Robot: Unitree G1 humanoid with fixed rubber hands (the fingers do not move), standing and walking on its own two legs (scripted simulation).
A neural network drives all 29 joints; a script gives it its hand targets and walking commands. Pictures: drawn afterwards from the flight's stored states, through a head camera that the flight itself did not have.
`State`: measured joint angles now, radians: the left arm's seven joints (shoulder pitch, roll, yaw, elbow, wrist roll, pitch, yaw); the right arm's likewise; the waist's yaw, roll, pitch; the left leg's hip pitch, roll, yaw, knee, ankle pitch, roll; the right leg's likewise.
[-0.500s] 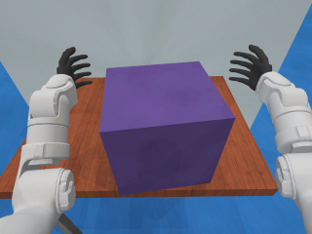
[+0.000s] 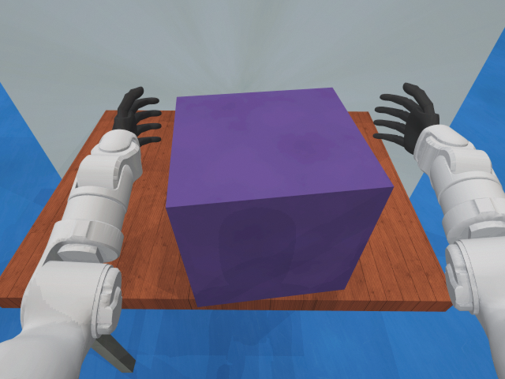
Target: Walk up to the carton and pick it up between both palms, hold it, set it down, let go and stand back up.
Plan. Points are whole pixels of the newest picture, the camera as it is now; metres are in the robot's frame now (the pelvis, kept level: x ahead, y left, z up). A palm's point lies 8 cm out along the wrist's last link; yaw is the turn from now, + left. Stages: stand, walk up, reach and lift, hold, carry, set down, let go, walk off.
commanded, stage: reach and lift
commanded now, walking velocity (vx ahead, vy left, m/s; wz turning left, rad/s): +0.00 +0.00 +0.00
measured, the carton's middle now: (264, 197) +0.41 +0.00 +0.06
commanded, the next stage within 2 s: none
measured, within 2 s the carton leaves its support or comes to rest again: neither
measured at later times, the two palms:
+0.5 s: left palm (139, 159) +0.41 +0.21 +0.14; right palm (406, 162) +0.44 -0.23 +0.13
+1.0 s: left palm (152, 163) +0.41 +0.19 +0.14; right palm (377, 165) +0.44 -0.19 +0.12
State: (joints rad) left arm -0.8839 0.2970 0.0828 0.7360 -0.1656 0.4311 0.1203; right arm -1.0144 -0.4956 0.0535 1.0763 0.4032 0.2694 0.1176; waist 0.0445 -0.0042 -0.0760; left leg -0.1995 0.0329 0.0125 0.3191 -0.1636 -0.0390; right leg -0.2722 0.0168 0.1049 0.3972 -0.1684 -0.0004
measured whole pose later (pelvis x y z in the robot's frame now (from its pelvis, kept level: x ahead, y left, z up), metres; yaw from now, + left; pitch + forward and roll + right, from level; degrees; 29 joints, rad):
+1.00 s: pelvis +0.01 +0.00 +0.00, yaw +0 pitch +8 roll +1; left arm -0.79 0.15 0.11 0.86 -0.10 0.06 0.17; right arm -0.86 -0.37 0.13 1.10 0.40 -0.02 0.06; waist 0.07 -0.01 -0.13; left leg -0.30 0.03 0.01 0.33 -0.16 -0.04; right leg -0.37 0.02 0.10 0.40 -0.16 0.00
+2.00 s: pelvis +0.01 +0.01 +0.00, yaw +0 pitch +7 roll +0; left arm -0.78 0.05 0.31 0.88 0.10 0.03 0.13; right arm -0.83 -0.32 0.01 1.09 0.16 0.00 0.08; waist 0.07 0.00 -0.14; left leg -0.29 0.04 0.01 0.34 -0.17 -0.04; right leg -0.34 0.02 0.10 0.36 -0.15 0.01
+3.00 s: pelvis +0.00 +0.01 +0.00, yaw +1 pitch +2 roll +0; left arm -0.79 0.12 0.24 0.68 0.04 0.36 0.11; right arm -0.83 -0.29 0.01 0.91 0.18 0.25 0.00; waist 0.04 -0.01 -0.20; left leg -0.21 0.04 -0.01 0.34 -0.17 -0.04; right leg -0.24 0.02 0.09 0.34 -0.14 0.01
